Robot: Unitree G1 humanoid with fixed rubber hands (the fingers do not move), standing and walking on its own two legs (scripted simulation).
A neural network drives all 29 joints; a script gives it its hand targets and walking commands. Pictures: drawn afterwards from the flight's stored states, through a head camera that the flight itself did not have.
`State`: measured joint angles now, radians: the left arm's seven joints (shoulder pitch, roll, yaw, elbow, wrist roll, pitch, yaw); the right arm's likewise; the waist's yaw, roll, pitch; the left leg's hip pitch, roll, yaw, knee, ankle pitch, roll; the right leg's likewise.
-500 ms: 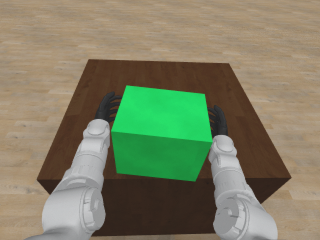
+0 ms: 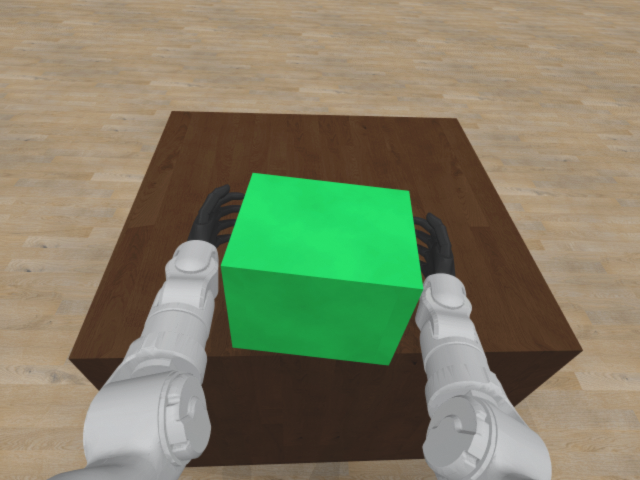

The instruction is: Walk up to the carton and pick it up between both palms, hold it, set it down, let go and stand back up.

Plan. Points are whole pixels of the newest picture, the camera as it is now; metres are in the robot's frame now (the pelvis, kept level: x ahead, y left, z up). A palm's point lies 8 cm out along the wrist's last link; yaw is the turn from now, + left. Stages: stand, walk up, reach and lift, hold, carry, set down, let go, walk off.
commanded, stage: set down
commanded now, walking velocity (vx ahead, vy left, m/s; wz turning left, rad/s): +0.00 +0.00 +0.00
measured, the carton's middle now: (320, 269) +0.40 +0.01 +0.04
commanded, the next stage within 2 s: none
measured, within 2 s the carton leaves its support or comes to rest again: rests again in 0.62 s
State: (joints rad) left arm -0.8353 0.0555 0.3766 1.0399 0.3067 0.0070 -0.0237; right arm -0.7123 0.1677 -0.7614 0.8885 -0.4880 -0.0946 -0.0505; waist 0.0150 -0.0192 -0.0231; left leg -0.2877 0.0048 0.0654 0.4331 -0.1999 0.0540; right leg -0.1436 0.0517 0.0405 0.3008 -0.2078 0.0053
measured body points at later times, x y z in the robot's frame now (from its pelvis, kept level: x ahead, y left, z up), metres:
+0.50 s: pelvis +0.00 +0.00 +0.00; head +0.05 +0.03 +0.45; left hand +0.43 +0.17 +0.06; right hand +0.40 -0.15 +0.04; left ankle +0.01 +0.08 -0.74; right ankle -0.04 -0.12 -0.74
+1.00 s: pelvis +0.01 +0.00 +0.00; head +0.08 +0.03 +0.44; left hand +0.44 +0.16 +0.04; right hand +0.41 -0.15 +0.03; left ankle +0.01 +0.08 -0.74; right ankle -0.04 -0.12 -0.74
